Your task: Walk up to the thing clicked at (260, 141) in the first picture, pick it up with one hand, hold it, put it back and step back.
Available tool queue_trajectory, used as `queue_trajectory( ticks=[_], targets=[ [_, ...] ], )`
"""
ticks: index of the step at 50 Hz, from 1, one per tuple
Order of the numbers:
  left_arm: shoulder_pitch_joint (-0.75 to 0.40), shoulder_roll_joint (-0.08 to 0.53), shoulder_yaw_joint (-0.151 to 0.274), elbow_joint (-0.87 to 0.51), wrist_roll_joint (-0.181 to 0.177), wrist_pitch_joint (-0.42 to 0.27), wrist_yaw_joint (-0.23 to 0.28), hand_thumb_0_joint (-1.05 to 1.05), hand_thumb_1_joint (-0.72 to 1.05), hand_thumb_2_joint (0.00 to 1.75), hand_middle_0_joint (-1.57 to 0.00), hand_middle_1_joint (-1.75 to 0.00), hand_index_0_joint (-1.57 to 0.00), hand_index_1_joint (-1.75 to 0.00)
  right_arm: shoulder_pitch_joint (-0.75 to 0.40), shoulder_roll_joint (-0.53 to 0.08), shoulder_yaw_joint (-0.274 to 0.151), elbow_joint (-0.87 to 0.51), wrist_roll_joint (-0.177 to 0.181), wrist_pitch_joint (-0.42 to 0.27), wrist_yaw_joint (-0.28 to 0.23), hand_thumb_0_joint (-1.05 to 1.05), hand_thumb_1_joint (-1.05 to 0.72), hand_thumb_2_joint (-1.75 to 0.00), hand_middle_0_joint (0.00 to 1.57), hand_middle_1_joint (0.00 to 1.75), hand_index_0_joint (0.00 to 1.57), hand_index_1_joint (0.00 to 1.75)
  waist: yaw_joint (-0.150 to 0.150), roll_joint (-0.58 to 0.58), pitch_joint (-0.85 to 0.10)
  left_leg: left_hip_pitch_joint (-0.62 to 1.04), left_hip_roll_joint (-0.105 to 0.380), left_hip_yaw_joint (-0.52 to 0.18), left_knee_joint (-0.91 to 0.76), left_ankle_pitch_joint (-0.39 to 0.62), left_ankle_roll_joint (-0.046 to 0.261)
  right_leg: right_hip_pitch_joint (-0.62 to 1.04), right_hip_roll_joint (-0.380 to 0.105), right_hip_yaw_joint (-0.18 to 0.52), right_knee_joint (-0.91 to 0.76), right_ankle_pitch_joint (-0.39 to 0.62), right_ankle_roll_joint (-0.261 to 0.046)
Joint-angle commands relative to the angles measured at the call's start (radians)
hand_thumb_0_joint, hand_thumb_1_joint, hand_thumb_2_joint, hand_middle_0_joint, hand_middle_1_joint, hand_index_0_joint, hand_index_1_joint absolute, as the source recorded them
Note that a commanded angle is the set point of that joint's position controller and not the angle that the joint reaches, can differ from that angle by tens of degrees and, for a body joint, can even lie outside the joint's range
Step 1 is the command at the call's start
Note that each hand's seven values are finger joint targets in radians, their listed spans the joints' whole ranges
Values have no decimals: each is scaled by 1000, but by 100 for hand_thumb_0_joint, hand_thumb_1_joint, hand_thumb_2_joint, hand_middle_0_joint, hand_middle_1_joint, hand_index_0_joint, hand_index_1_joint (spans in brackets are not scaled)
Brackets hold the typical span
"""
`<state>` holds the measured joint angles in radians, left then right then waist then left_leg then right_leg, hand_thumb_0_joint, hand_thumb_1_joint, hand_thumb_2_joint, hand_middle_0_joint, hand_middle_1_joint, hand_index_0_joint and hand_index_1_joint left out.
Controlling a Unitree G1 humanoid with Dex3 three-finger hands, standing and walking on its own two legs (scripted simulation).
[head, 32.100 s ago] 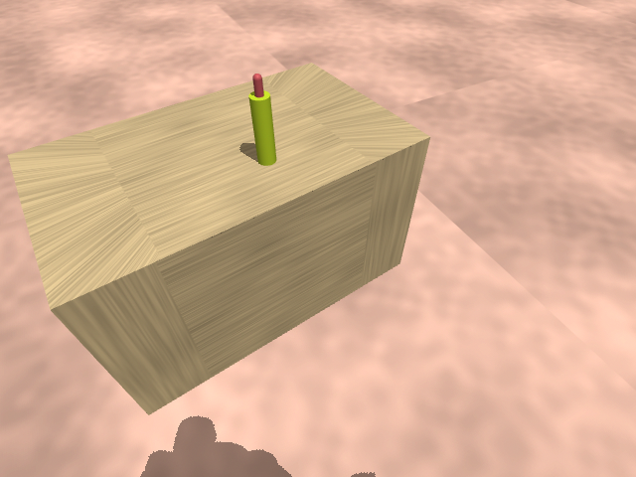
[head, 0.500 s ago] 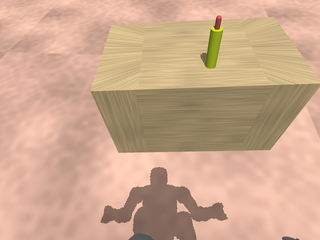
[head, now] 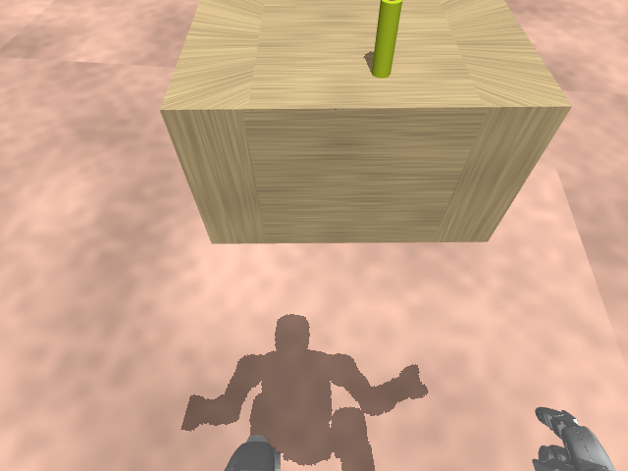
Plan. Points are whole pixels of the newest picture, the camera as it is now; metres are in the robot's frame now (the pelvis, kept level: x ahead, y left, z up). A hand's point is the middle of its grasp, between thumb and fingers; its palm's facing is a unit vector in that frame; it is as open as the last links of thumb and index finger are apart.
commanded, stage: step back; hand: right
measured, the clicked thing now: (387, 28) +1.11 -0.15 -0.02
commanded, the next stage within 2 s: stand in 1.16 s
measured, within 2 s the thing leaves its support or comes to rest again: neither
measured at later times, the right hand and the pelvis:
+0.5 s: hand out of the picture +0.01 -0.26 -0.13, palm faces -0.13 +0.93 -0.35, open 7.4 cm; pelvis -0.06 -0.01 +0.02, yaw +7 degrees
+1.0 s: hand out of the picture +0.10 -0.23 -0.14, palm faces -0.17 +0.92 -0.36, open 7.4 cm; pelvis -0.03 +0.01 +0.01, yaw +7 degrees
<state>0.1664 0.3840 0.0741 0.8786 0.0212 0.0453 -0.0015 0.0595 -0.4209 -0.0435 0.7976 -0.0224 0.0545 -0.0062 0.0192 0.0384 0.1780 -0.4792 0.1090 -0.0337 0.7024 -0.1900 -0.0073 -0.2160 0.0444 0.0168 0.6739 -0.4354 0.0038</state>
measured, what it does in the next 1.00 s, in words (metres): steps on the spot: left foot, then right foot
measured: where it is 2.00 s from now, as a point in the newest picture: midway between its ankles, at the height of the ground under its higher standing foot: outside the picture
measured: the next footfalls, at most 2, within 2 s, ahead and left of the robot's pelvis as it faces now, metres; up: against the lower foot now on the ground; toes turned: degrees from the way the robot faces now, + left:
left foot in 0.32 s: -0.06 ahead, +0.13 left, +0.00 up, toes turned +5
right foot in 0.60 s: +0.02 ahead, -0.12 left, +0.00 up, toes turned +5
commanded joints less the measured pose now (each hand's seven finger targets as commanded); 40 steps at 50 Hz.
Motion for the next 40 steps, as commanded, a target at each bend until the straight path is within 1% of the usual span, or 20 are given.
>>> queue_trajectory(
  ticks=[1, 2, 5, 8, 12, 14, 16, 17, 18, 19, 20, 23, 26, 29, 30, 31, 32, 33, 36, 40],
  targets=[
    [37, 412, 107, -87, 39, -30, 22, 0, 90, 90, -20, -30, -20, -30, -9, -150, -57, -93, -2, -5, -32, 0, -90, -90, 20, 30, 20, 30, 67, -265, -151, -107, -176, -143, 373, -424, -12, -177, -497, 588, -414, -40, -303],
    [-37, 395, 103, -104, 25, -35, 28, 0, 90, 90, -20, -30, -20, -30, 5, -196, -80, -70, 2, -5, -32, 0, -90, -90, 20, 30, 20, 30, 38, -247, -87, -26, -122, -181, 470, -389, -9, -349, -522, 607, -460, -125, -316],
    [-132, 251, 64, -103, 27, -52, 30, 0, 90, 90, -20, -30, -20, -30, 100, -168, -62, 7, 11, -9, -18, 0, -90, -90, 20, 30, 20, 30, -54, -121, -89, -33, -207, -142, 510, -227, 1, -194, -262, 180, -282, 216, -174],
    [9, 258, 71, -76, 33, -68, 23, 0, 90, 90, -20, -30, -20, -30, 99, -166, -57, 13, 1, -25, -14, 0, -90, -90, 20, 30, 20, 30, 24, -156, -137, -77, -180, -109, 404, -221, -20, -21, -232, 211, -271, 33, -159],
    [57, 279, 88, -53, 35, -73, 19, 0, 90, 90, -20, -30, -20, -30, 63, -163, -54, 21, -16, -51, 4, 0, -90, -90, 20, 30, 20, 30, 70, -248, -169, -61, -99, -44, 68, -341, -26, 136, -312, 287, -314, -241, -200],
    [53, 292, 83, -47, 26, -65, 11, 0, 90, 90, -20, -30, -20, -30, 74, -155, -55, 42, -18, -65, 11, 0, -90, -90, 20, 30, 20, 30, 59, -272, -160, 82, -92, 3, -127, -392, -2, 54, -325, 267, -298, -152, -205],
    [22, 267, 62, -49, 18, -53, 7, 0, 90, 90, -20, -30, -20, -30, 178, -145, -63, 105, -18, -76, 11, 0, -90, -90, 20, 30, 20, 30, 0, -195, -177, 303, -154, 61, -358, -196, 23, -38, -251, 141, -185, -24, -144],
    [35, 215, 42, -55, 20, -51, 7, 0, 90, 90, -20, -30, -20, -30, 213, -176, -82, 127, -27, -80, 9, 0, -90, -90, 20, 30, 20, 30, -20, -85, -204, 457, -110, -49, -347, -173, 48, -179, -216, 92, -58, 28, -102],
    [40, 144, 25, -70, 9, -54, 5, 0, 90, 90, -20, -30, -20, -30, 245, -230, -95, 125, -36, -86, 3, 0, -90, -90, 20, 30, 20, 30, -31, 137, -219, 540, 81, -372, -444, -350, 112, -364, -112, -5, 152, -44, -44],
    [-69, 202, 43, -68, 5, -58, 9, 0, 90, 90, -20, -30, -20, -30, 221, -334, -105, 111, -29, -85, 4, 0, -90, -90, 20, 30, 20, 30, -70, 162, -118, 343, 229, -596, -497, -623, 240, -428, -72, -31, 227, -142, -19],
    [-103, 265, 59, -61, 15, -64, 6, 0, 90, 90, -20, -30, -20, -30, 174, -330, -109, 105, -16, -86, 8, 0, -90, -90, 20, 30, 20, 30, -61, 120, -21, 177, 265, -594, -529, -674, 284, -352, -115, 30, 294, -122, -27],
    [-4, 217, 44, -17, -3, -82, -12, 0, 90, 90, -20, -30, -20, -30, 100, -198, -68, 83, -22, -95, 9, 0, -90, -90, 20, 30, 20, 30, -6, 77, -30, 261, 106, -286, -422, -315, 199, -311, -103, 2, 164, -20, -31],
    [9, 193, 44, -2, -3, -89, -18, 0, 90, 90, -20, -30, -20, -30, 126, -230, -83, 98, -16, -94, 15, 0, -90, -90, 20, 30, 20, 30, -26, 146, -70, 221, 100, -231, -393, -240, 181, -156, -72, -55, 31, 23, -20],
    [145, 182, 51, 63, 4, -105, 1, 0, 90, 90, -20, -30, -20, -30, 76, -173, -62, 80, -4, -69, 17, 0, -90, -90, 20, 30, 20, 30, 53, 95, -152, 105, 18, -92, -156, -175, 122, 129, -8, -109, -187, 165, -22],
    [184, 213, 62, 77, 11, -111, 10, 0, 90, 90, -20, -30, -20, -30, 104, -112, -44, 77, -1, -64, 13, 0, -90, -90, 20, 30, 20, 30, 65, -18, -166, 14, -30, -51, 1, -210, 93, 222, -67, 15, -233, 138, -29],
    [205, 301, 84, 68, 28, -120, 20, 0, 90, 90, -20, -30, -20, -30, 112, -57, -24, 48, 4, -67, 11, 0, -90, -90, 20, 30, 20, 30, 69, -230, -179, -154, -167, 1, 232, -333, 46, 276, -296, 390, -364, 46, -113],
    [155, 335, 87, 41, 22, -119, 19, 0, 90, 90, -20, -30, -20, -30, 111, -110, -40, 59, -2, -59, -3, 0, -90, -90, 20, 30, 20, 30, 62, -146, -166, -120, -147, -85, 300, -423, 32, 139, -453, 567, -438, -114, -202],
    [73, 356, 88, 16, 19, -116, 18, 0, 90, 90, -20, -30, -20, -30, 128, -165, -58, 72, -4, -60, -9, 0, -90, -90, 20, 30, 20, 30, 36, -131, -98, -91, -103, -112, 329, -429, 30, 20, -501, 618, -444, -169, -282],
    [35, 265, 58, 8, 8, -130, 20, 0, 90, 90, -20, -30, -20, -30, 138, -156, -56, 109, 6, -70, 1, 0, -90, -90, 20, 30, 20, 30, 6, -65, -81, -23, -75, -134, 281, -304, 26, -7, -358, 317, -353, 199, -208],
    [14, 260, 47, 16, 7, -129, 25, 0, 90, 90, -20, -30, -20, -30, 158, -120, -46, 122, 2, -61, 6, 0, -90, -90, 20, 30, 20, 30, -1, -155, -157, 101, -75, -30, 121, -249, 6, -26, -312, 152, -252, 520, -181]
  ],
)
